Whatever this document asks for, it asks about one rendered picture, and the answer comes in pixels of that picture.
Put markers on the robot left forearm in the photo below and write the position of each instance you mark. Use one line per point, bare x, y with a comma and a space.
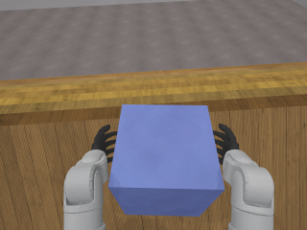
83, 193

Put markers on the robot right forearm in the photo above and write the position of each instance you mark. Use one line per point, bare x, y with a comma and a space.
252, 192

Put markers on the robot left hand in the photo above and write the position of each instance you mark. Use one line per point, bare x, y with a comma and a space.
100, 142

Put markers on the robot right hand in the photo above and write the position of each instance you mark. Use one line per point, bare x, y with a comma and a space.
229, 143

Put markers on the carton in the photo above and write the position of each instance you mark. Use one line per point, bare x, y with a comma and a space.
165, 161

